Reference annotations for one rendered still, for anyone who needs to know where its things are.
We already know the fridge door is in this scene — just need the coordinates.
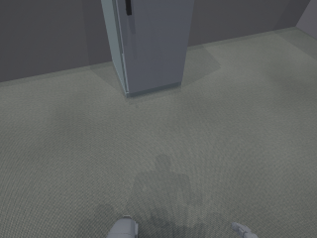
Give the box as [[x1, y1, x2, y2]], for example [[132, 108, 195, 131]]
[[116, 0, 194, 94]]

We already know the robot right hand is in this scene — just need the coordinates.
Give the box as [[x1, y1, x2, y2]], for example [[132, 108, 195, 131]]
[[231, 222, 259, 238]]

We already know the left robot shin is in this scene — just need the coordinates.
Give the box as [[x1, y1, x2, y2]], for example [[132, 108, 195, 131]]
[[122, 215, 132, 219]]

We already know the robot left thigh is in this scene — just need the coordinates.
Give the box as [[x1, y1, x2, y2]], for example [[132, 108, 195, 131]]
[[106, 218, 139, 238]]

